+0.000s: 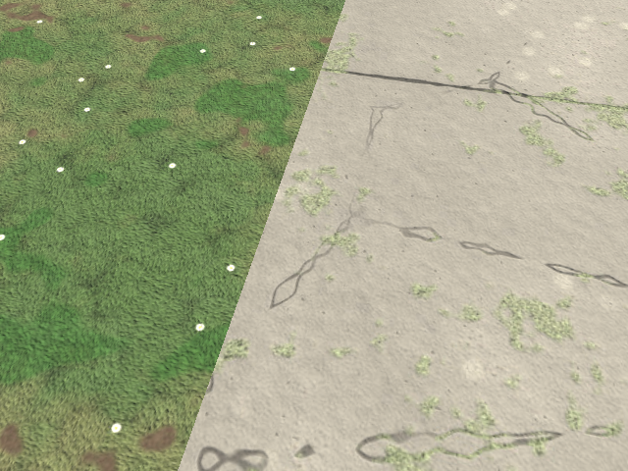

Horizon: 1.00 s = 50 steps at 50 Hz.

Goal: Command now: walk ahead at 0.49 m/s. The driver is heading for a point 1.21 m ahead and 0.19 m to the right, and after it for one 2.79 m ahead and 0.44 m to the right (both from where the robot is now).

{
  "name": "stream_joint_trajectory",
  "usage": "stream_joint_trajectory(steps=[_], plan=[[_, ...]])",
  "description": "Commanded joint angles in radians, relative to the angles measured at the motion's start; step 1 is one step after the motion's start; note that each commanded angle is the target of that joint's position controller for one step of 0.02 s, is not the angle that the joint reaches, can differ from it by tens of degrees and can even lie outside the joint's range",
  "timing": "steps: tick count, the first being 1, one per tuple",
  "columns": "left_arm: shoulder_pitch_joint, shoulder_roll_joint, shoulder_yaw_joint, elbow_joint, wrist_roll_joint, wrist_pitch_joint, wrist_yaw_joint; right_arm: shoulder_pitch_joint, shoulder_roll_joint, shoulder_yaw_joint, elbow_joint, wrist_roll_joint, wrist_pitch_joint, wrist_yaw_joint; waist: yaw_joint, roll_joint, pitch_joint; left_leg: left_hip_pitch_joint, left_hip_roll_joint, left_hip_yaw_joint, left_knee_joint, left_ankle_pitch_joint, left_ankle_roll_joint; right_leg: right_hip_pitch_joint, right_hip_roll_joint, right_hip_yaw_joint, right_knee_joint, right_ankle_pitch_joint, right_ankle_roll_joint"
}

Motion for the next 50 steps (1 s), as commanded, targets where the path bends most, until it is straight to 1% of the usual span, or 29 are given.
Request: stream_joint_trajectory(steps=[1,2,3,4,6,9,13,17,19,21,22,23,24,25,26,27,28,29,30,31,32,33,35,38,40,42,45,48,50], plan=[[-0.047,0.13,0.033,-0.097,0.012,-0.016,-0.011,0.139,-0.074,-0.025,0.023,0.01,-0.012,0.005,-0.04,-0.024,-0.016,0.298,0.385,-0.58,-0.431,-0.202,0.167,-0.446,-0.107,0.056,0.191,0.101,-0.016],[-0.045,0.112,0.031,-0.094,0.02,-0.004,-0.015,0.151,-0.053,-0.016,0.039,0.006,-0.025,0.001,-0.011,-0.029,-0.005,0.223,0.347,-0.496,-0.44,-0.09,0.137,-0.388,-0.132,0.061,0.136,0.11,-0.007],[-0.022,0.079,0.024,-0.086,0.025,0.01,-0.022,0.165,-0.04,-0.009,0.058,0.006,-0.034,-0.002,0.013,-0.01,-0.008,0.176,0.319,-0.428,-0.456,-0.026,0.116,-0.338,-0.144,0.054,0.094,0.115,0.006],[-0.02,0.061,0.022,-0.085,0.026,0.018,-0.026,0.193,-0.044,-0.008,0.076,0.007,-0.045,-0.003,0.019,0.003,-0.008,0.16,0.304,-0.386,-0.464,0.044,0.111,-0.326,-0.147,0.04,0.066,0.124,0.015],[-0.073,0.059,0.022,-0.104,0.025,0.029,-0.031,0.236,-0.071,-0.011,0.101,0.011,-0.056,-0.002,0.021,0.022,0.006,0.159,0.281,-0.315,-0.487,0.104,0.104,-0.375,-0.167,0.014,-0.001,0.177,0.033],[-0.23,0.075,0.025,-0.155,0.021,0.035,-0.035,0.295,-0.084,-0.009,0.122,0.014,-0.054,0.0,-0.011,0.03,0.036,0.214,0.252,-0.256,-0.51,0.177,0.075,-0.492,-0.19,-0.023,-0.141,0.307,0.057],[-0.383,0.061,0.017,-0.197,0.009,0.033,-0.038,0.381,-0.079,-0.001,0.147,0.016,-0.051,-0.005,-0.062,0.053,0.028,0.307,0.228,-0.203,-0.484,0.32,0.021,-0.506,-0.165,-0.065,-0.344,0.435,0.073],[-0.499,0.061,0.012,-0.228,0.008,0.03,-0.037,0.453,-0.08,0.006,0.174,0.005,-0.046,-0.017,-0.102,0.069,0.032,0.453,0.252,-0.199,-0.438,0.43,0.024,-0.526,-0.13,-0.088,-0.469,0.426,0.063],[-0.537,0.066,0.013,-0.245,0.007,0.024,-0.037,0.469,-0.088,0.005,0.186,-0.004,-0.043,-0.023,-0.106,0.075,0.037,0.527,0.281,-0.205,-0.401,0.497,0.04,-0.532,-0.116,-0.09,-0.51,0.37,0.048],[-0.519,0.076,0.017,-0.248,0.007,0.015,-0.034,0.447,-0.101,0.002,0.191,-0.009,-0.041,-0.03,-0.077,0.082,0.03,0.56,0.302,-0.196,-0.343,0.629,0.04,-0.471,-0.093,-0.095,-0.558,0.291,0.018],[-0.464,0.085,0.023,-0.233,0.008,0.01,-0.029,0.423,-0.109,0.0,0.19,-0.008,-0.041,-0.032,-0.045,0.09,0.005,0.552,0.301,-0.181,-0.28,0.767,0.027,-0.377,-0.064,-0.106,-0.585,0.247,-0.001],[-0.356,0.101,0.033,-0.197,0.009,0.003,-0.021,0.409,-0.119,-0.002,0.191,-0.007,-0.04,-0.032,0.0,0.095,-0.049,0.541,0.293,-0.17,-0.166,0.879,0.015,-0.245,-0.031,-0.115,-0.616,0.227,-0.023],[-0.181,0.126,0.048,-0.138,0.016,-0.006,-0.011,0.386,-0.122,-0.001,0.188,0.0,-0.038,-0.03,0.077,0.073,-0.136,0.468,0.261,-0.138,0.017,0.849,-0.004,-0.025,-0.024,-0.112,-0.678,0.279,-0.053],[0.002,0.199,0.072,-0.096,0.042,-0.014,0.002,0.369,-0.099,0.008,0.156,0.011,-0.043,-0.027,0.143,0.015,-0.255,0.252,0.223,-0.114,0.285,0.545,-0.02,0.254,-0.204,0.078,-0.679,0.206,-0.107],[0.069,0.293,0.097,-0.085,0.055,-0.01,0.0,0.492,0.013,0.028,0.141,0.049,-0.041,-0.016,0.093,-0.218,-0.394,-0.125,0.034,-0.048,0.686,-0.221,-0.071,0.54,-0.512,0.575,-0.746,0.181,-0.269],[0.017,0.229,0.089,-0.083,0.01,0.004,-0.012,0.431,-0.106,-0.005,0.154,0.019,-0.039,-0.02,0.092,-0.066,-0.349,-0.222,0.049,-0.179,0.772,-0.295,-0.053,0.462,-0.474,0.652,-0.832,0.132,-0.259],[-0.101,0.186,0.075,-0.095,-0.001,0.002,-0.016,0.336,-0.103,-0.01,0.115,0.014,-0.043,-0.017,0.042,-0.056,-0.181,-0.258,0.102,-0.185,0.74,-0.196,-0.05,0.306,-0.434,0.474,-0.863,0.156,-0.221],[-0.16,0.13,0.063,-0.1,0.001,-0.007,-0.02,0.285,-0.086,-0.007,0.103,0.011,-0.047,-0.014,0.018,-0.016,-0.108,-0.226,0.134,-0.181,0.686,-0.133,-0.052,0.179,-0.391,0.371,-0.902,0.259,-0.191],[-0.173,0.098,0.053,-0.09,0.003,-0.014,-0.019,0.27,-0.071,-0.01,0.103,0.002,-0.037,-0.01,-0.012,-0.016,-0.066,-0.183,0.157,-0.178,0.634,-0.11,-0.059,0.092,-0.344,0.287,-0.923,0.329,-0.153],[-0.168,0.064,0.042,-0.071,0.001,-0.019,-0.015,0.289,-0.048,-0.006,0.105,-0.012,-0.021,-0.003,-0.043,-0.034,-0.055,-0.132,0.171,-0.173,0.592,-0.098,-0.071,0.029,-0.305,0.22,-0.943,0.371,-0.125],[-0.143,0.059,0.039,-0.055,0.002,-0.026,-0.013,0.299,-0.027,-0.005,0.11,-0.016,-0.009,0.004,-0.053,-0.04,-0.057,-0.106,0.17,-0.163,0.571,-0.09,-0.079,0.006,-0.292,0.187,-0.953,0.414,-0.118],[-0.112,0.068,0.04,-0.039,-0.001,-0.034,-0.012,0.295,-0.019,-0.005,0.106,-0.018,-0.001,0.01,-0.06,-0.039,-0.056,-0.108,0.169,-0.151,0.555,-0.081,-0.086,-0.001,-0.282,0.163,-0.961,0.462,-0.119],[-0.074,0.1,0.045,-0.019,-0.004,-0.04,-0.011,0.234,-0.02,-0.007,0.082,-0.02,0.01,0.017,-0.065,-0.045,-0.031,-0.16,0.183,-0.13,0.505,-0.03,-0.101,-0.012,-0.269,0.12,-0.987,0.482,-0.12],[-0.02,0.101,0.04,-0.002,-0.003,-0.038,-0.011,0.082,-0.033,-0.005,0.03,-0.015,0.015,0.02,-0.037,-0.048,0.009,-0.242,0.2,-0.103,0.371,0.083,-0.121,0.004,-0.246,0.082,-1.015,0.507,-0.11],[0.01,0.098,0.035,0.006,-0.003,-0.037,-0.011,-0.005,-0.027,0.001,0.002,-0.007,0.013,0.021,-0.017,-0.05,0.02,-0.235,0.192,-0.084,0.248,0.146,-0.127,0.018,-0.232,0.056,-1.017,0.54,-0.098],[0.05,0.105,0.034,0.018,-0.003,-0.037,-0.008,-0.074,-0.019,0.008,-0.018,-0.002,0.011,0.021,0.005,-0.056,0.022,-0.216,0.176,-0.066,0.151,0.188,-0.124,0.055,-0.234,0.043,-1.014,0.57,-0.09],[0.104,0.111,0.033,0.039,0.004,-0.033,-0.001,-0.153,-0.029,0.01,-0.044,0.0,0.008,0.018,0.03,-0.061,0.032,-0.225,0.157,-0.055,0.065,0.184,-0.109,0.155,-0.262,0.043,-0.992,0.603,-0.098],[0.114,0.122,0.037,0.054,0.014,-0.027,0.01,-0.184,-0.045,0.004,-0.065,-0.002,-0.002,0.016,0.024,-0.059,0.041,-0.219,0.142,-0.056,0.005,0.099,-0.076,0.251,-0.301,0.047,-0.937,0.695,-0.1],[0.081,0.136,0.041,0.054,0.016,-0.024,0.014,-0.106,-0.056,-0.006,-0.046,-0.002,-0.013,0.009,-0.021,-0.065,0.003,-0.078,0.097,-0.035,-0.047,0.022,-0.043,0.257,-0.299,0.02,-0.826,0.911,-0.079]])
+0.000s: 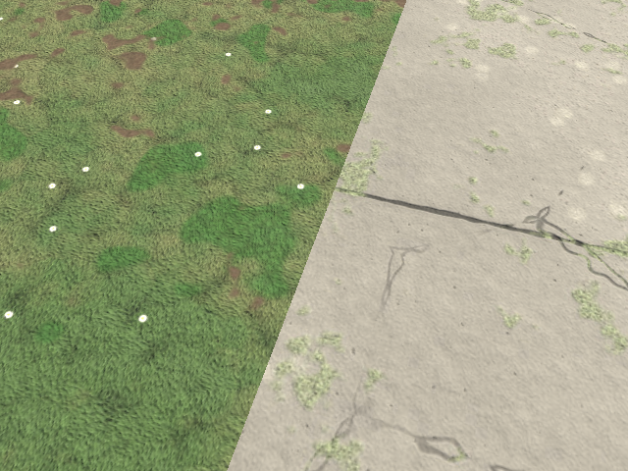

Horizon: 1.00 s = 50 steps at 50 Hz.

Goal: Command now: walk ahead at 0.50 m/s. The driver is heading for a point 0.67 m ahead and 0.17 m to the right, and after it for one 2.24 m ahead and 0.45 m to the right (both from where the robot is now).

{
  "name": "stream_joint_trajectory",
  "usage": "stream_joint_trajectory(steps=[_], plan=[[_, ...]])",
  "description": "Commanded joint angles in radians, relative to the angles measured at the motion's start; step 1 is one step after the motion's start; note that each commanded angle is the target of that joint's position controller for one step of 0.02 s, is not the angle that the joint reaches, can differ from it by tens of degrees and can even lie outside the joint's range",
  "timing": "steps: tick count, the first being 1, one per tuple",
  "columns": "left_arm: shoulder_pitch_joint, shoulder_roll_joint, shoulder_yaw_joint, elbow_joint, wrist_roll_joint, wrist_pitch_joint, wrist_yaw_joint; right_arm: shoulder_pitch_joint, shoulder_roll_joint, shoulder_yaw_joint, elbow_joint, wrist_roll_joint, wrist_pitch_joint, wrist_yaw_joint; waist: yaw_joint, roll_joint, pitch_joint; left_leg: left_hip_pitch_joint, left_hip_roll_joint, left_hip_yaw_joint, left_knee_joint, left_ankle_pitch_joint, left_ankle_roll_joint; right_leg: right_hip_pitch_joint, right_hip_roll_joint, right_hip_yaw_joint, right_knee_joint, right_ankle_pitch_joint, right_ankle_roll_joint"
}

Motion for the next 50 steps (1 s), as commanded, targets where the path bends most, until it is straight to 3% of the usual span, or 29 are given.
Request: stream_joint_trajectory(steps=[1,2,3,4,5,6,7,9,11,13,15,21,25,28,30,31,32,33,34,35,36,38,39,41,44,47,50], plan=[[0.013,0.163,0.031,-0.016,0.002,0.0,0.01,0.134,-0.105,-0.038,-0.005,-0.001,-0.028,-0.015,-0.121,-0.085,-0.029,0.191,-0.069,0.031,-0.086,-0.075,0.053,-0.021,-0.284,0.085,0.237,0.94,-0.105],[-0.001,0.157,0.028,-0.021,-0.003,0.001,0.007,0.31,-0.135,-0.054,0.055,-0.012,-0.038,-0.025,-0.19,-0.054,-0.123,0.422,-0.06,0.013,-0.124,-0.041,0.082,-0.117,-0.242,0.05,0.435,0.878,-0.084],[-0.003,0.124,0.017,-0.058,-0.012,-0.001,0.005,0.494,-0.224,-0.079,0.087,-0.037,-0.046,-0.037,-0.243,0.048,-0.257,0.684,0.176,-0.249,-0.133,-0.111,0.139,-0.332,-0.184,0.008,0.745,0.517,-0.064],[0.119,0.04,0.007,-0.058,-0.047,0.002,-0.006,0.513,-0.292,-0.096,0.093,-0.033,-0.036,-0.03,-0.182,0.253,-0.35,0.884,0.411,-0.727,-0.273,-0.16,0.288,-0.672,0.009,0.002,1.082,-0.211,-0.027],[0.024,0.135,0.031,-0.059,-0.017,0.007,-0.002,0.419,-0.232,-0.087,0.081,0.005,-0.024,-0.023,-0.163,0.074,-0.241,0.778,0.349,-0.695,-0.319,-0.247,0.249,-0.763,-0.057,0.123,1.131,-0.148,-0.044],[-0.069,0.133,0.035,-0.091,-0.014,0.002,-0.008,0.315,-0.173,-0.07,0.063,0.012,-0.026,-0.019,-0.13,0.042,-0.109,0.63,0.313,-0.538,-0.343,-0.212,0.214,-0.778,-0.098,0.12,1.094,-0.042,-0.047],[-0.106,0.114,0.033,-0.097,-0.013,0.0,-0.011,0.27,-0.125,-0.057,0.062,0.008,-0.034,-0.015,-0.102,0.004,-0.053,0.518,0.268,-0.439,-0.379,-0.1,0.183,-0.736,-0.129,0.117,1.039,0.02,-0.043],[-0.088,0.079,0.031,-0.089,0.01,0.025,-0.021,0.271,-0.07,-0.04,0.087,0.01,-0.047,-0.022,-0.051,0.028,-0.028,0.399,0.193,-0.299,-0.414,0.015,0.133,-0.641,-0.16,0.109,0.959,0.055,-0.022],[-0.083,0.06,0.031,-0.086,0.009,0.046,-0.031,0.328,-0.083,-0.04,0.113,0.009,-0.063,-0.028,-0.038,0.028,-0.028,0.381,0.184,-0.228,-0.432,0.099,0.125,-0.63,-0.152,0.102,0.938,0.071,-0.01],[-0.149,0.064,0.034,-0.109,0.007,0.06,-0.036,0.366,-0.11,-0.044,0.127,0.008,-0.072,-0.031,-0.039,0.033,0.004,0.378,0.178,-0.168,-0.463,0.098,0.111,-0.695,-0.16,0.104,0.902,0.133,-0.003],[-0.234,0.072,0.035,-0.138,0.002,0.066,-0.039,0.403,-0.108,-0.041,0.136,0.005,-0.072,-0.033,-0.056,0.034,0.032,0.397,0.17,-0.122,-0.483,0.105,0.092,-0.769,-0.163,0.108,0.846,0.21,0.002],[-0.435,0.052,0.016,-0.21,-0.004,0.058,-0.049,0.475,-0.1,-0.03,0.152,0.007,-0.075,-0.046,-0.099,0.039,0.062,0.478,0.158,0.014,-0.478,0.269,0.049,-0.777,-0.14,0.028,0.567,0.368,-0.002],[-0.521,0.056,0.012,-0.256,0.001,0.054,-0.052,0.537,-0.114,-0.032,0.177,0.001,-0.064,-0.062,-0.121,0.04,0.074,0.62,0.197,0.068,-0.407,0.435,0.05,-0.775,-0.114,-0.039,0.451,0.296,-0.039],[-0.448,0.077,0.025,-0.246,0.005,0.053,-0.045,0.509,-0.147,-0.04,0.174,-0.002,-0.053,-0.074,-0.072,0.073,0.016,0.677,0.215,0.118,-0.229,0.829,0.041,-0.639,-0.039,-0.096,0.418,0.155,-0.097],[-0.267,0.114,0.05,-0.194,0.009,0.046,-0.039,0.484,-0.175,-0.05,0.161,-0.003,-0.038,-0.073,0.002,0.086,-0.087,0.645,0.216,0.141,0.061,0.9,0.04,-0.432,0.024,-0.105,0.359,0.098,-0.151],[-0.119,0.163,0.074,-0.153,0.022,0.041,-0.032,0.456,-0.182,-0.052,0.139,0.002,-0.035,-0.067,0.078,0.052,-0.158,0.491,0.199,0.152,0.304,0.719,0.017,-0.208,-0.012,-0.015,0.283,0.11,-0.197],[-0.043,0.271,0.106,-0.153,0.029,0.042,-0.02,0.461,-0.113,-0.039,0.084,0.016,-0.041,-0.053,0.077,-0.118,-0.263,0.17,0.099,0.164,0.674,0.104,-0.024,0.064,-0.291,0.374,0.254,0.069,-0.303],[-0.072,0.31,0.113,-0.167,0.005,0.056,-0.024,0.418,-0.116,-0.044,0.022,0.02,-0.051,-0.037,0.037,-0.199,-0.314,-0.131,-0.098,-0.01,0.906,-0.45,-0.051,0.189,-0.445,0.845,0.093,0.121,-0.426],[-0.119,0.281,0.106,-0.16,-0.015,0.064,-0.019,0.306,-0.147,-0.049,-0.002,0.008,-0.062,-0.032,0.028,-0.065,-0.17,-0.241,-0.005,-0.115,0.874,-0.342,-0.038,0.094,-0.402,0.675,0.069,0.111,-0.375],[-0.175,0.23,0.094,-0.168,-0.019,0.063,-0.016,0.283,-0.145,-0.047,-0.016,0.016,-0.074,-0.028,-0.006,-0.023,-0.084,-0.215,0.03,-0.109,0.788,-0.25,-0.038,-0.042,-0.371,0.564,0.043,0.174,-0.327],[-0.223,0.189,0.083,-0.175,-0.016,0.059,-0.015,0.296,-0.137,-0.049,-0.006,0.012,-0.072,-0.031,-0.056,0.037,-0.027,-0.151,0.059,-0.107,0.695,-0.217,-0.047,-0.156,-0.317,0.475,0.023,0.28,-0.278],[-0.249,0.161,0.069,-0.182,-0.026,0.042,-0.007,0.329,-0.113,-0.045,-0.005,-0.022,-0.032,-0.027,-0.106,0.012,-0.027,-0.04,0.081,-0.107,0.593,-0.207,-0.081,-0.271,-0.236,0.357,0.011,0.411,-0.238],[-0.231,0.17,0.069,-0.18,-0.029,0.031,-0.008,0.325,-0.109,-0.046,-0.013,-0.028,-0.015,-0.024,-0.111,0.002,-0.034,-0.029,0.077,-0.096,0.568,-0.206,-0.095,-0.284,-0.218,0.34,0.013,0.473,-0.239],[-0.192,0.205,0.076,-0.175,-0.029,0.021,-0.009,0.277,-0.106,-0.045,-0.041,-0.027,0.004,-0.018,-0.107,-0.021,-0.031,-0.052,0.075,-0.078,0.496,-0.155,-0.117,-0.304,-0.189,0.313,0.004,0.51,-0.231],[-0.119,0.212,0.077,-0.174,-0.027,0.026,-0.011,0.133,-0.12,-0.045,-0.1,-0.022,0.012,-0.016,-0.058,-0.054,-0.005,-0.134,0.071,-0.067,0.358,-0.042,-0.137,-0.271,-0.173,0.33,-0.006,0.502,-0.199],[-0.064,0.217,0.075,-0.174,-0.025,0.036,-0.005,0.05,-0.12,-0.039,-0.138,-0.013,0.01,-0.017,-0.028,-0.07,-0.012,-0.141,0.03,-0.059,0.245,0.02,-0.134,-0.207,-0.155,0.309,0.081,0.798,-0.149],[-0.024,0.221,0.075,-0.179,-0.019,0.052,0.005,-0.016,-0.12,-0.027,-0.171,-0.001,0.005,-0.021,0.002,-0.095,-0.041,-0.11,-0.023,-0.055,0.152,0.044,-0.116,-0.147,-0.145,0.32,0.158,0.907,-0.117]])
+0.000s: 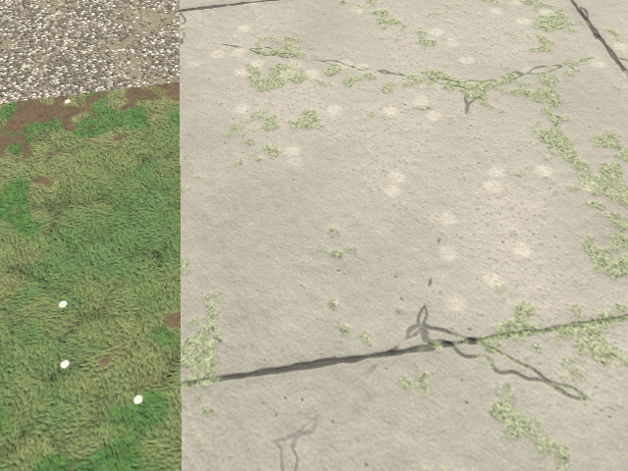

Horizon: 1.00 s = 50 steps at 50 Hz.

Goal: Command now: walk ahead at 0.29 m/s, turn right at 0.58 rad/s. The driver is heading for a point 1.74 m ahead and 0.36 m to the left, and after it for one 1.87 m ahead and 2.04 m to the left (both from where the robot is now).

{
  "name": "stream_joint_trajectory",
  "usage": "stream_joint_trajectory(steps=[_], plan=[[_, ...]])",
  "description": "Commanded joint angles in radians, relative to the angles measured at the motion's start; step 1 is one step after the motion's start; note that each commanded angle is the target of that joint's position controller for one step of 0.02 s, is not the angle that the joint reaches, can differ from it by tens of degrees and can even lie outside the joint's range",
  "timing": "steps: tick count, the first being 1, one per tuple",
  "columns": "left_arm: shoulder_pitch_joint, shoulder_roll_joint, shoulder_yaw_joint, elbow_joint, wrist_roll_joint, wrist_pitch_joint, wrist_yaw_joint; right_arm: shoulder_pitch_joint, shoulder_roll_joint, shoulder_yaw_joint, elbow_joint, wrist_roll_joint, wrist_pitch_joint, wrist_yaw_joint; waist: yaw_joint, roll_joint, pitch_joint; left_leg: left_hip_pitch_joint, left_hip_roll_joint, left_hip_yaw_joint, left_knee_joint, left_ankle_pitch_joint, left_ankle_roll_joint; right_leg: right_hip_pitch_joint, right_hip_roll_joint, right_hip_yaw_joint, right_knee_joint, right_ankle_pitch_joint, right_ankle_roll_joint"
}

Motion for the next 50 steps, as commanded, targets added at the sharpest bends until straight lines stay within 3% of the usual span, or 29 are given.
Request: stream_joint_trajectory(steps=[1,3,5,6,7,8,9,10,11,13,17,21,25,26,27,28,29,30,32,38,41,43,44,45,46,47,48,49,50], plan=[[0.083,0.149,0.029,-0.039,0.007,0.008,0.014,-0.086,-0.066,-0.002,-0.093,0.011,-0.015,-0.006,0.013,-0.12,-0.046,0.043,-0.093,0.055,-0.085,0.029,0.014,0.05,-0.219,0.149,0.079,0.834,-0.041],[0.062,0.155,0.032,-0.056,0.016,0.016,0.022,-0.06,-0.088,-0.002,-0.094,0.014,-0.024,-0.012,-0.004,-0.134,-0.055,0.12,-0.118,0.03,-0.174,0.005,0.034,0.064,-0.218,0.184,0.144,0.838,-0.022],[-0.019,0.18,0.039,-0.09,0.016,0.01,0.025,0.085,-0.134,-0.014,-0.055,0.015,-0.037,-0.025,-0.078,-0.144,-0.096,0.331,-0.145,0.015,-0.297,0.005,0.07,0.017,-0.194,0.212,0.264,0.87,0.023],[-0.061,0.185,0.041,-0.106,0.002,0.0,0.017,0.199,-0.152,-0.02,-0.029,0.01,-0.054,-0.035,-0.146,-0.113,-0.137,0.506,-0.107,0.0,-0.406,0.166,0.093,-0.046,-0.151,0.2,0.409,0.798,0.048],[-0.047,0.121,0.023,-0.153,-0.022,-0.011,0.012,0.315,-0.221,-0.032,-0.025,-0.007,-0.065,-0.048,-0.165,0.016,-0.278,0.777,0.14,-0.178,-0.341,0.54,0.144,-0.2,-0.091,0.14,0.67,0.372,0.078],[0.162,0.055,0.017,-0.149,-0.057,0.003,0.028,0.281,-0.264,-0.037,-0.056,-0.004,-0.048,-0.037,-0.063,0.206,-0.439,0.977,0.458,-0.459,-0.259,1.046,0.311,-0.397,0.061,0.018,0.954,-0.509,0.09],[0.174,0.155,0.03,-0.111,-0.006,0.025,0.036,0.245,-0.206,-0.038,-0.072,0.025,-0.026,-0.034,-0.057,0.111,-0.456,0.856,0.426,-0.516,-0.307,0.832,0.347,-0.422,-0.022,0.0,1.039,-0.399,0.087],[0.079,0.175,0.04,-0.113,0.016,0.042,0.026,0.174,-0.116,-0.013,-0.093,0.028,-0.017,-0.039,-0.055,0.026,-0.307,0.706,0.337,-0.374,-0.366,0.595,0.317,-0.435,-0.058,-0.008,1.031,-0.311,0.101],[0.014,0.154,0.036,-0.126,0.029,0.052,0.012,0.124,-0.071,0.005,-0.091,0.024,-0.01,-0.04,-0.051,0.02,-0.195,0.585,0.248,-0.27,-0.422,0.46,0.28,-0.438,-0.077,-0.019,0.978,-0.264,0.114],[0.012,0.101,0.022,-0.125,0.031,0.078,-0.01,0.121,-0.08,0.008,-0.069,0.013,-0.008,-0.042,-0.038,0.098,-0.12,0.438,0.157,-0.151,-0.486,0.402,0.261,-0.373,-0.08,-0.018,0.921,-0.207,0.138],[0.035,0.049,-0.01,-0.103,0.027,0.098,-0.006,0.111,-0.074,0.019,-0.027,0.004,-0.024,-0.023,0.003,0.102,-0.15,0.361,0.1,-0.082,-0.508,0.333,0.25,-0.231,-0.087,-0.056,0.633,-0.178,0.136],[-0.085,0.084,-0.021,-0.126,0.02,0.108,0.013,0.163,-0.162,-0.015,-0.008,0.007,0.011,-0.004,-0.055,0.148,-0.114,0.359,0.086,-0.19,-0.54,-0.063,0.254,-0.207,-0.085,-0.112,0.425,-0.17,0.126],[-0.053,0.091,-0.024,-0.121,0.014,0.076,0.031,0.163,-0.174,-0.037,-0.015,0.024,0.056,-0.003,-0.023,0.102,-0.064,0.234,0.062,-0.269,-0.54,-0.281,0.182,-0.047,-0.081,-0.115,0.129,-0.057,0.075],[-0.043,0.134,-0.017,-0.13,0.025,0.062,0.039,0.174,-0.143,-0.032,-0.023,0.03,0.056,-0.004,-0.024,0.026,-0.064,0.172,0.022,-0.241,-0.485,-0.325,0.128,0.006,-0.185,-0.005,0.023,-0.103,0.044],[-0.054,0.217,0.002,-0.144,0.033,0.058,0.048,0.148,-0.077,-0.02,-0.061,0.046,0.05,-0.001,-0.03,-0.171,-0.059,0.062,-0.1,-0.102,-0.317,-0.374,0.068,0.012,-0.376,0.216,-0.082,-0.231,-0.029],[-0.131,0.231,0.013,-0.158,0.031,0.059,0.046,0.132,-0.099,-0.029,-0.063,0.032,0.049,-0.009,-0.027,-0.265,-0.002,0.095,-0.189,0.032,-0.051,-0.429,0.057,-0.176,-0.527,0.321,-0.157,-0.158,-0.113],[-0.183,0.171,-0.004,-0.174,0.036,0.053,0.049,0.165,-0.133,-0.046,-0.043,0.015,0.055,-0.01,-0.066,-0.174,0.006,0.153,-0.151,-0.01,0.133,-0.427,0.064,-0.223,-0.501,0.24,-0.117,0.055,-0.13],[-0.235,0.124,-0.016,-0.185,0.029,0.047,0.052,0.231,-0.128,-0.053,-0.013,0.016,0.062,-0.009,-0.113,-0.133,-0.013,0.181,-0.151,-0.009,0.229,-0.397,0.063,-0.226,-0.449,0.141,-0.078,0.223,-0.11],[-0.259,0.106,-0.022,-0.197,0.02,0.039,0.057,0.284,-0.121,-0.058,0.005,0.006,0.074,-0.009,-0.134,-0.15,-0.049,0.15,-0.136,0.011,0.311,-0.353,0.048,-0.129,-0.39,0.012,-0.018,0.445,-0.077],[-0.151,0.158,0.002,-0.174,0.024,0.049,0.043,0.158,-0.077,-0.035,-0.068,0.022,0.095,0.024,-0.036,-0.204,-0.083,0.214,-0.106,0.074,0.031,-0.39,0.022,0.017,-0.416,-0.062,0.073,0.528,-0.076],[-0.155,0.197,0.019,-0.173,0.026,0.054,0.027,0.158,-0.096,-0.038,-0.092,0.032,0.095,0.026,-0.033,-0.223,-0.093,0.307,-0.122,0.119,-0.099,-0.383,0.047,-0.002,-0.437,-0.071,0.121,0.538,-0.062],[-0.179,0.207,0.026,-0.172,0.015,0.057,0.023,0.202,-0.09,-0.037,-0.087,0.026,0.082,0.02,-0.079,-0.188,-0.098,0.428,-0.141,0.139,-0.31,-0.218,0.07,-0.062,-0.416,-0.123,0.216,0.458,-0.007],[-0.151,0.196,0.027,-0.164,0.017,0.056,0.021,0.219,-0.118,-0.043,-0.084,0.014,0.069,0.011,-0.092,-0.108,-0.108,0.529,-0.117,0.059,-0.429,-0.093,0.085,-0.145,-0.385,-0.167,0.318,0.304,0.054],[-0.125,0.132,0.013,-0.193,0.027,0.061,0.015,0.248,-0.236,-0.068,-0.095,0.002,0.053,0.003,-0.078,0.151,-0.12,0.669,0.131,-0.275,-0.492,0.156,0.138,-0.375,-0.283,-0.254,0.572,-0.1,0.131],[-0.229,0.092,-0.006,-0.255,0.022,0.079,0.032,0.324,-0.338,-0.096,-0.083,0.02,0.05,0.008,-0.134,0.261,-0.092,0.619,0.313,-0.479,-0.468,0.505,0.319,-0.537,-0.135,-0.184,0.709,-0.417,0.153],[-0.22,0.123,0.004,-0.219,0.038,0.092,0.023,0.367,-0.241,-0.067,-0.059,0.038,0.048,0.006,-0.101,-0.004,-0.056,0.672,0.228,-0.314,-0.354,0.832,0.294,-0.548,-0.193,-0.107,0.827,-0.369,0.153],[-0.196,0.084,-0.012,-0.244,0.012,0.089,0.028,0.324,-0.295,-0.087,-0.087,0.03,0.053,-0.004,-0.122,0.209,-0.128,0.618,0.26,-0.386,-0.417,0.573,0.372,-0.55,-0.156,-0.101,0.854,-0.353,0.154],[-0.236,0.14,0.001,-0.229,0.01,0.081,0.027,0.231,-0.227,-0.072,-0.098,0.023,0.064,-0.008,-0.089,0.098,-0.043,0.573,0.162,-0.328,-0.472,0.335,0.317,-0.566,-0.203,-0.062,0.825,-0.23,0.159],[-0.246,0.165,0.013,-0.23,0.018,0.079,0.023,0.162,-0.195,-0.06,-0.116,0.034,0.069,-0.015,-0.071,0.116,-0.033,0.55,0.107,-0.287,-0.476,0.277,0.279,-0.548,-0.196,-0.068,0.797,-0.174,0.159]])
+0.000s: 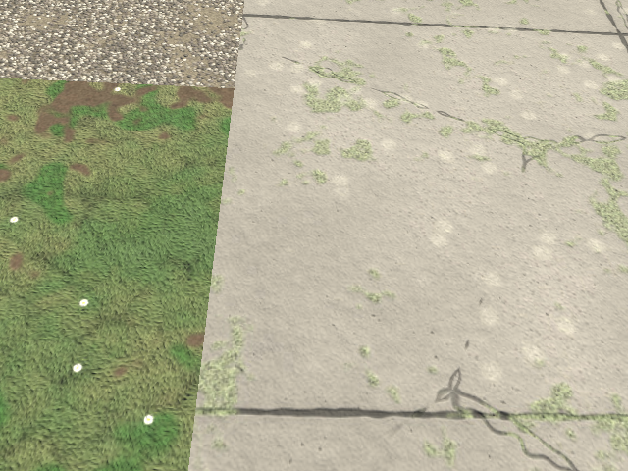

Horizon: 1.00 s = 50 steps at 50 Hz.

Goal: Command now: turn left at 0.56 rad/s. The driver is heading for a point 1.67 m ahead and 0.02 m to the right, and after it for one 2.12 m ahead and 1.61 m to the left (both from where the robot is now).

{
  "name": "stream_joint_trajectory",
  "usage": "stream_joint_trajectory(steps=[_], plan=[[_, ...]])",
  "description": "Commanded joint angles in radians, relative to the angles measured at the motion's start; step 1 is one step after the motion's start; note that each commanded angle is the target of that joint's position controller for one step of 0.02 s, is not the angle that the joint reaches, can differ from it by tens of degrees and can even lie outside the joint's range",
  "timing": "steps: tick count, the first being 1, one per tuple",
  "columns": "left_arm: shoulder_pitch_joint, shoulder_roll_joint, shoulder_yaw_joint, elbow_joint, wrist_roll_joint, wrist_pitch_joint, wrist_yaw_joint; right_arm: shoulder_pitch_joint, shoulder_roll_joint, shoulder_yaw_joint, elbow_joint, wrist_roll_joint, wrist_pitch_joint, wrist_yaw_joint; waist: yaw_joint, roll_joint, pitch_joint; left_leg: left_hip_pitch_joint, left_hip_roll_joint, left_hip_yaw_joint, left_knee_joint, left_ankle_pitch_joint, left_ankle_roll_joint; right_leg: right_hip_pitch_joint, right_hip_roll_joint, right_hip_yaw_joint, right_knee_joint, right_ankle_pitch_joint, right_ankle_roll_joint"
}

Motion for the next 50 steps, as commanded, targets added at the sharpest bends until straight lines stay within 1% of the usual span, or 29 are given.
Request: stream_joint_trajectory(steps=[1,2,3,4,5,8,12,15,16,17,18,19,20,21,22,23,24,25,26,28,29,30,31,32,35,44,50], plan=[[-0.016,0.114,0.025,-0.065,0.002,-0.017,-0.009,-0.024,-0.142,-0.036,-0.067,-0.003,0.005,-0.014,-0.002,0.172,-0.063,0.122,0.229,-0.275,-0.213,0.552,0.145,-0.134,0.007,0.047,0.087,0.091,0.011],[-0.009,0.11,0.027,-0.072,0.003,-0.013,-0.016,0.004,-0.159,-0.041,-0.067,0.005,0.002,-0.015,-0.006,0.147,-0.081,0.147,0.23,-0.277,-0.21,0.547,0.143,-0.137,0.016,0.051,0.08,0.113,0.013],[0.001,0.094,0.022,-0.067,0.003,-0.012,-0.02,0.016,-0.165,-0.044,-0.063,0.006,0.0,-0.014,-0.006,0.127,-0.092,0.155,0.222,-0.273,-0.209,0.535,0.142,-0.133,0.019,0.05,0.064,0.127,0.016],[0.009,0.081,0.019,-0.067,0.001,-0.009,-0.021,0.025,-0.167,-0.045,-0.061,0.006,-0.005,-0.014,-0.007,0.123,-0.1,0.171,0.225,-0.275,-0.209,0.525,0.142,-0.134,0.023,0.049,0.043,0.134,0.018],[0.01,0.073,0.016,-0.067,-0.001,-0.007,-0.019,0.033,-0.164,-0.044,-0.059,0.004,-0.008,-0.015,-0.013,0.13,-0.102,0.178,0.226,-0.278,-0.212,0.509,0.144,-0.134,0.024,0.047,0.014,0.137,0.019],[-0.01,0.069,0.012,-0.074,0.0,-0.001,-0.014,0.054,-0.15,-0.036,-0.052,-0.007,-0.011,-0.018,-0.033,0.168,-0.091,0.162,0.232,-0.3,-0.224,0.432,0.153,-0.105,0.025,0.045,-0.078,0.13,0.017],[-0.027,0.062,0.004,-0.078,-0.005,-0.003,-0.011,0.05,-0.153,-0.03,-0.046,-0.019,-0.008,-0.018,-0.046,0.171,-0.074,0.097,0.231,-0.326,-0.216,0.345,0.155,-0.001,0.04,0.039,-0.21,0.103,-0.004],[-0.009,0.059,-0.002,-0.073,-0.015,-0.008,-0.004,0.025,-0.153,-0.024,-0.041,-0.023,-0.006,-0.017,-0.038,0.176,-0.069,0.047,0.229,-0.351,-0.193,0.369,0.143,0.112,0.061,0.029,-0.329,0.089,-0.025],[0.008,0.054,-0.004,-0.067,-0.017,-0.012,-0.001,0.013,-0.149,-0.02,-0.037,-0.021,-0.005,-0.018,-0.027,0.17,-0.069,0.036,0.227,-0.36,-0.179,0.386,0.132,0.159,0.065,0.025,-0.398,0.109,-0.033],[0.041,0.042,-0.009,-0.054,-0.017,-0.017,0.002,-0.007,-0.141,-0.014,-0.034,-0.013,-0.004,-0.021,0.0,0.154,-0.071,0.012,0.212,-0.357,-0.154,0.39,0.11,0.235,0.067,0.019,-0.522,0.18,-0.042],[0.068,0.034,-0.014,-0.044,-0.012,-0.027,0.008,-0.013,-0.123,-0.004,-0.03,-0.006,-0.007,-0.025,0.02,0.127,-0.072,-0.034,0.189,-0.351,-0.132,0.339,0.067,0.335,0.046,0.043,-0.684,0.305,-0.053],[0.063,0.074,-0.013,-0.048,0.006,-0.042,0.017,0.015,-0.077,0.011,-0.031,-0.006,-0.015,-0.025,-0.004,0.033,-0.09,-0.079,0.139,-0.315,-0.079,0.213,0.012,0.405,-0.084,0.184,-0.762,0.341,-0.073],[-0.002,0.149,-0.007,-0.073,0.007,-0.05,0.017,0.086,-0.044,0.018,-0.028,0.001,-0.02,-0.023,-0.072,-0.112,-0.097,-0.115,0.008,-0.182,-0.005,-0.025,-0.026,0.403,-0.255,0.369,-0.773,0.568,-0.143],[-0.015,0.122,-0.013,-0.063,-0.001,-0.051,0.007,0.067,-0.093,0.007,-0.002,-0.006,-0.009,-0.032,-0.033,-0.124,-0.102,-0.01,-0.005,-0.106,0.056,-0.163,-0.038,0.256,-0.309,0.379,-0.755,0.603,-0.243],[-0.044,0.075,-0.028,-0.066,-0.003,-0.056,-0.001,0.057,-0.1,0.005,0.009,-0.006,-0.002,-0.032,-0.042,-0.093,-0.078,0.027,0.01,-0.102,0.081,-0.147,-0.042,0.221,-0.263,0.338,-0.763,0.562,-0.245],[-0.067,0.06,-0.037,-0.06,-0.004,-0.059,-0.004,0.042,-0.084,0.008,0.018,-0.006,-0.001,-0.028,-0.047,-0.093,-0.062,0.044,0.013,-0.095,0.043,-0.094,-0.044,0.205,-0.206,0.281,-0.756,0.507,-0.21],[-0.072,0.063,-0.04,-0.052,-0.002,-0.058,-0.003,0.035,-0.07,0.012,0.025,-0.006,-0.001,-0.023,-0.053,-0.111,-0.055,0.063,0.017,-0.083,-0.015,-0.02,-0.046,0.212,-0.154,0.231,-0.74,0.484,-0.172],[-0.061,0.072,-0.039,-0.041,-0.005,-0.058,0.0,0.036,-0.062,0.017,0.034,-0.011,-0.002,-0.02,-0.053,-0.116,-0.06,0.088,0.025,-0.082,-0.085,0.069,-0.05,0.227,-0.125,0.203,-0.719,0.484,-0.146],[-0.045,0.083,-0.036,-0.032,-0.006,-0.056,0.001,0.037,-0.061,0.021,0.049,-0.014,-0.005,-0.02,-0.046,-0.098,-0.071,0.109,0.033,-0.089,-0.128,0.131,-0.055,0.244,-0.106,0.19,-0.702,0.483,-0.127],[-0.016,0.085,-0.034,-0.023,-0.009,-0.057,-0.003,0.038,-0.088,0.022,0.068,-0.02,-0.014,-0.028,-0.023,-0.047,-0.082,0.142,0.089,-0.134,-0.158,0.21,-0.069,0.242,-0.088,0.195,-0.695,0.406,-0.101],[0.0,0.072,-0.034,-0.015,-0.017,-0.056,-0.007,0.032,-0.1,0.018,0.092,-0.007,-0.015,-0.03,-0.002,0.015,-0.046,0.086,0.087,-0.144,-0.148,0.206,-0.063,0.25,-0.055,0.172,-0.717,0.37,-0.091],[-0.012,0.076,-0.034,0.0,-0.016,-0.054,-0.005,0.036,-0.08,0.022,0.104,-0.003,-0.018,-0.028,-0.018,0.012,-0.039,0.057,0.087,-0.149,-0.168,0.184,-0.062,0.279,-0.052,0.16,-0.705,0.354,-0.089],[-0.02,0.071,-0.034,0.007,-0.015,-0.053,-0.004,0.038,-0.074,0.025,0.118,-0.004,-0.021,-0.029,-0.019,0.025,-0.036,0.047,0.091,-0.151,-0.182,0.184,-0.061,0.292,-0.051,0.155,-0.697,0.356,-0.089],[-0.019,0.068,-0.034,0.016,-0.014,-0.052,-0.005,0.034,-0.075,0.026,0.131,-0.007,-0.023,-0.031,-0.015,0.036,-0.041,0.047,0.093,-0.154,-0.191,0.191,-0.06,0.302,-0.051,0.152,-0.691,0.369,-0.09],[-0.015,0.063,-0.033,0.045,-0.012,-0.054,-0.007,0.031,-0.075,0.029,0.167,-0.007,-0.029,-0.036,-0.01,0.059,-0.046,0.051,0.099,-0.158,-0.204,0.194,-0.056,0.312,-0.05,0.148,-0.686,0.381,-0.094],[0.004,0.056,-0.036,0.145,-0.013,-0.053,-0.005,0.041,-0.07,0.038,0.268,-0.006,-0.032,-0.042,-0.013,0.055,-0.027,0.062,0.113,-0.161,-0.223,0.172,-0.044,0.293,-0.04,0.147,-0.707,0.339,-0.088],[0.031,0.044,-0.042,0.201,-0.013,-0.053,-0.002,0.051,-0.057,0.047,0.32,-0.006,-0.033,-0.046,-0.013,0.049,-0.02,0.065,0.117,-0.157,-0.223,0.168,-0.038,0.283,-0.037,0.147,-0.711,0.335,-0.085]])
Velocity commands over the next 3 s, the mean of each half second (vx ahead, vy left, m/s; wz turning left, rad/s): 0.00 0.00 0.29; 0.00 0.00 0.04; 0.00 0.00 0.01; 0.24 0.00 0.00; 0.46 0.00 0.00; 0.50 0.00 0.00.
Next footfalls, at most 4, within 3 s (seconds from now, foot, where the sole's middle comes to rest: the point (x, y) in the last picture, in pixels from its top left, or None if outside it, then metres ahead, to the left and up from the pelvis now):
0.38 right None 0.06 -0.11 -0.77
2.28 right None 0.41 -0.02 -0.77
2.82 left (233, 358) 0.71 0.18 -0.77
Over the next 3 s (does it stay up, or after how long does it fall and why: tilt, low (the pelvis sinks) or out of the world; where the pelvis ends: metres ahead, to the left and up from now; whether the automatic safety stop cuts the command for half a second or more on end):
stays up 0.65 0.11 0.01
